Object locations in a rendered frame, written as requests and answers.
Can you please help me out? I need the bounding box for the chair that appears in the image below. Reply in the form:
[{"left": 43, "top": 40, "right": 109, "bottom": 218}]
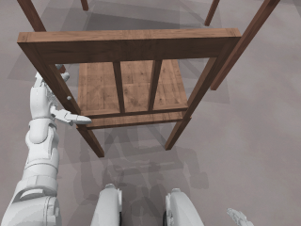
[{"left": 17, "top": 27, "right": 242, "bottom": 158}]

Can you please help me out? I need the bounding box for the robot right shin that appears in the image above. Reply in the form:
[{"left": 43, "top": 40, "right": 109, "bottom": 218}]
[{"left": 166, "top": 188, "right": 181, "bottom": 226}]

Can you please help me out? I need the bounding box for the robot right hand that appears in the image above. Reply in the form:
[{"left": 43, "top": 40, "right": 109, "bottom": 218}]
[{"left": 227, "top": 208, "right": 254, "bottom": 226}]

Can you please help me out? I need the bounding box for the left robot forearm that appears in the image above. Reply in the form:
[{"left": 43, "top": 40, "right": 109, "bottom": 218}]
[{"left": 0, "top": 118, "right": 60, "bottom": 226}]

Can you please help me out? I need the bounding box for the robot left upper arm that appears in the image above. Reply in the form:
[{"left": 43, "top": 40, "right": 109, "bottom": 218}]
[{"left": 3, "top": 196, "right": 62, "bottom": 226}]

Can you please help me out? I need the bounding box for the robot right thigh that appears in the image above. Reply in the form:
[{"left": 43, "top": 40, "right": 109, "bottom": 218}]
[{"left": 166, "top": 191, "right": 204, "bottom": 226}]

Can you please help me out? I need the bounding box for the robot left hand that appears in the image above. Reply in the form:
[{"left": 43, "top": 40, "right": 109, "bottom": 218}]
[{"left": 30, "top": 64, "right": 92, "bottom": 126}]

